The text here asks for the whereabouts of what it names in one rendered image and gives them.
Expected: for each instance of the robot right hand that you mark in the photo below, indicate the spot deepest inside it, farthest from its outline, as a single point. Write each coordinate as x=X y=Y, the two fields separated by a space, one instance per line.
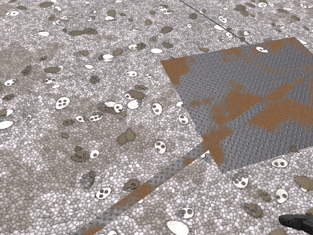
x=299 y=222

